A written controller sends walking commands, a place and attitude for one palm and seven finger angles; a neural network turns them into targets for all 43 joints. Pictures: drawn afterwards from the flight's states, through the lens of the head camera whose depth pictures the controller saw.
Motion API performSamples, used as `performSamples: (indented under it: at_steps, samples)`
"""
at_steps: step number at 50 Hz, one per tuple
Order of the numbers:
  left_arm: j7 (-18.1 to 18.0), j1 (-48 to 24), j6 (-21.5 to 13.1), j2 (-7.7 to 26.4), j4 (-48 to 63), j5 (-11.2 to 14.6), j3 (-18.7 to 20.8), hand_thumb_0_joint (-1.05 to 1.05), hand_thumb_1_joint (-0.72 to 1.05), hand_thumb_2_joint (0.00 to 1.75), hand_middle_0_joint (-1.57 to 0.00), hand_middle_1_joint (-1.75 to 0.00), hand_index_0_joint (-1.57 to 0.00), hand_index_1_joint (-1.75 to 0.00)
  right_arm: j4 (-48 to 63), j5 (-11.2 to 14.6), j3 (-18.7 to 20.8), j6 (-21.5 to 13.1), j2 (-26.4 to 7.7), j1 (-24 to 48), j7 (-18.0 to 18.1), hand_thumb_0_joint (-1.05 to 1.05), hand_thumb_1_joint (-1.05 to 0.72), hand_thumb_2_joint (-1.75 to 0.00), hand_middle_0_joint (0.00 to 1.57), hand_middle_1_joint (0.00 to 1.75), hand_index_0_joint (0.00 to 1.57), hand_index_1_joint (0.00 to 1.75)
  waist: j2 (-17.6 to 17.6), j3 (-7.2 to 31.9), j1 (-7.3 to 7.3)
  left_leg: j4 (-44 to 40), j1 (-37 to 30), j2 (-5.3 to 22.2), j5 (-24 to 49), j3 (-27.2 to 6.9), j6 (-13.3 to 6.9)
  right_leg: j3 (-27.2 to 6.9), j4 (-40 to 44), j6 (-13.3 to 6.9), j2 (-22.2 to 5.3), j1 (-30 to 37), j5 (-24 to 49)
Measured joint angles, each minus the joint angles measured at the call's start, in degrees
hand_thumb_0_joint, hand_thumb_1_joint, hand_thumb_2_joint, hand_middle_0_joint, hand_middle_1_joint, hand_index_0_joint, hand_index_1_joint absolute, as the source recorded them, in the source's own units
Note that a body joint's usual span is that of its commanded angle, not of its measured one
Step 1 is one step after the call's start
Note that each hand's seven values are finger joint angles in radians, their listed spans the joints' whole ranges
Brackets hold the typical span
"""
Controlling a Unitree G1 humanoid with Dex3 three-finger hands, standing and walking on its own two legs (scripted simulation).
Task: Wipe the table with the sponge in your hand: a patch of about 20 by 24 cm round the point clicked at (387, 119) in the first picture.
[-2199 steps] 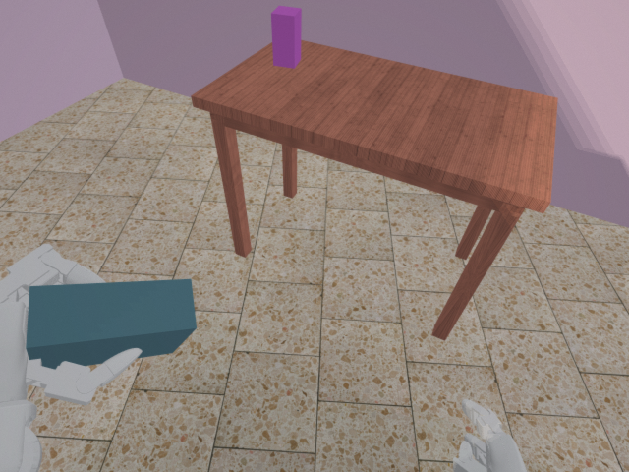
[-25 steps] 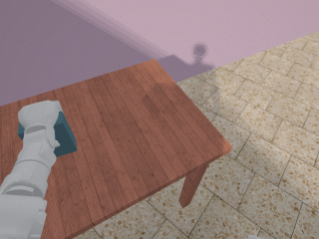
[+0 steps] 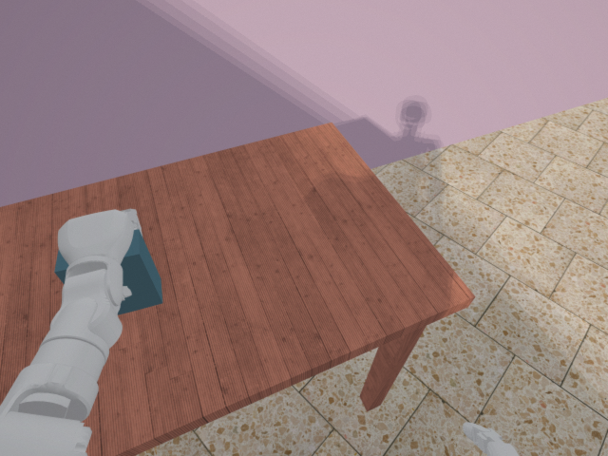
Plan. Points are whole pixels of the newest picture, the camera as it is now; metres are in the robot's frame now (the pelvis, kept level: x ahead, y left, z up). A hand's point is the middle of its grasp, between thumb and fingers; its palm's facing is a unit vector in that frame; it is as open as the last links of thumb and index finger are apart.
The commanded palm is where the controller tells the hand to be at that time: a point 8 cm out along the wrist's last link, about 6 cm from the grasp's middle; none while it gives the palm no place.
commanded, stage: wipe back along the first lane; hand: left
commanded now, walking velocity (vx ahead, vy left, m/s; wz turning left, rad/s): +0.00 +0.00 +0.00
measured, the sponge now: (120, 285) +0.34 +0.33 -0.02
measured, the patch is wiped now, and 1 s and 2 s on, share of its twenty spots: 1.00 1.00 1.00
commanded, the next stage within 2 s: lift the sponge slowly off the table in 1.36 s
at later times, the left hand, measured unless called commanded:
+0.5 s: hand (116, 289) +0.30 +0.29 +0.04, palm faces +0.00 -0.05 -1.00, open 9.6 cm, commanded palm +0.26 +0.27 +0.07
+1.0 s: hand (124, 319) +0.26 +0.27 +0.04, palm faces +0.00 -0.06 -1.00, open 9.6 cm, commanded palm +0.22 +0.25 +0.07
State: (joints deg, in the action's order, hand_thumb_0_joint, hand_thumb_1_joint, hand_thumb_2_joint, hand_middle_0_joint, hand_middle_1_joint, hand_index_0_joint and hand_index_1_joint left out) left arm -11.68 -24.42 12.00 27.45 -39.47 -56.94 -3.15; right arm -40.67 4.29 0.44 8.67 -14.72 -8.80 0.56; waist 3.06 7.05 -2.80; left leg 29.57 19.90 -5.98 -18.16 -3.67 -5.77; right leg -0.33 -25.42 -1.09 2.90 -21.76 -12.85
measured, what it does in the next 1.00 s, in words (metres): stands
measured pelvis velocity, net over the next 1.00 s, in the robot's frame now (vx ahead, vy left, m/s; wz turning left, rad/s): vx -0.01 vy -0.03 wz -0.03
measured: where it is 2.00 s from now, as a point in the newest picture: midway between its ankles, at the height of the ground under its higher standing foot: outside the picture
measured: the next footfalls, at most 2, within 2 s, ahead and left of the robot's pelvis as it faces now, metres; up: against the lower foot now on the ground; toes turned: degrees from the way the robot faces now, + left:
none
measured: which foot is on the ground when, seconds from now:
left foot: down 0.00-1.00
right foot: down 0.00-1.00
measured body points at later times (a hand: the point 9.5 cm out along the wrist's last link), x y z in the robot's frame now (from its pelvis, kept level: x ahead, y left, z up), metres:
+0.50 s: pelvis +0.00 -0.01 +0.00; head +0.00 -0.02 +0.45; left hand +0.30 +0.29 +0.09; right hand +0.18 -0.25 -0.10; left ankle -0.05 +0.05 -0.74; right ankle -0.01 -0.12 -0.74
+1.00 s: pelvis -0.01 -0.03 +0.00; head -0.01 -0.05 +0.45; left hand +0.26 +0.27 +0.09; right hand +0.20 -0.25 -0.09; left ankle -0.05 +0.05 -0.74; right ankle -0.01 -0.12 -0.74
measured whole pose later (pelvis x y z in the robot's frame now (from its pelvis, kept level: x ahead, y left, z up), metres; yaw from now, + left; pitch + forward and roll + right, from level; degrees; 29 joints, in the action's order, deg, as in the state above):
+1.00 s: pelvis -0.01 -0.03 +0.00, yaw -2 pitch +4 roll -1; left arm -11.6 -1.4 21.7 23.0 -13.4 -54.8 -4.9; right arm -38.9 4.2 -1.2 6.5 -14.7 -4.0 1.3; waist 4.3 5.9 -5.1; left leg 28.0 13.8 -4.4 -18.0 -2.4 -4.2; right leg -1.6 -26.1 -2.6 4.4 -17.2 -12.9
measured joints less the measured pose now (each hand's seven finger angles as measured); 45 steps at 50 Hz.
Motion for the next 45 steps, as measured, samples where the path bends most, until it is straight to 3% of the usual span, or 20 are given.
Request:
performSamples:
  at_steps: [8,24,45]
  samples:
    - [-0.8,1.9,2.5,-1.0,2.0,0.3,-0.6,-0.01,-0.48,1.12,-0.74,-1.47,-0.76,-1.46,-0.3,0.1,-0.5,0.4,0.1,-0.1,0.2,0.01,-0.91,-0.9,0.2,0.3,0.2,0.3,0.3,0.0,-0.18,0.3,-0.2,0.1,-0.2,0.4,0.1,-0.3,-0.7,-0.1,0.1,-0.1,-0.2]
    - [-0.4,13.1,6.6,-2.2,15.2,2.1,-0.6,0.0,-0.47,1.12,-0.73,-1.48,-0.75,-1.47,1.1,0.3,-0.6,-0.7,-0.9,1.9,0.1,0.01,-0.91,-0.9,0.2,0.3,0.2,0.3,0.6,-0.3,-0.76,-0.4,-3.3,0.8,-0.2,1.0,0.5,-1.0,-0.5,-0.4,0.8,2.6,-0.1]
    - [-0.1,20.5,9.7,-4.6,23.6,1.6,-2.4,0.0,-0.47,1.12,-0.73,-1.48,-0.75,-1.47,1.9,0.0,-1.6,-2.0,0.1,4.7,0.7,0.01,-0.91,-0.9,0.2,0.3,0.2,0.3,1.2,-1.1,-2.4,-1.1,-5.5,1.3,0.1,1.0,1.4,-0.9,-0.8,-1.4,1.3,4.2,-0.1]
